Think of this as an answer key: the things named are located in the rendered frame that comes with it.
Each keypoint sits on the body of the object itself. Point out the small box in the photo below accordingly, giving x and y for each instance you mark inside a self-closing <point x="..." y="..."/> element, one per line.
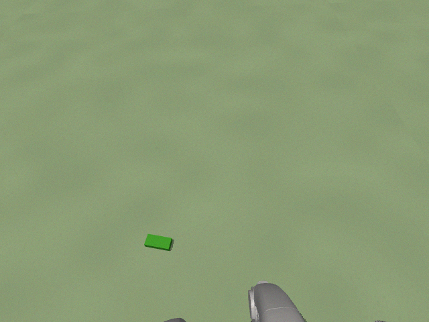
<point x="158" y="242"/>

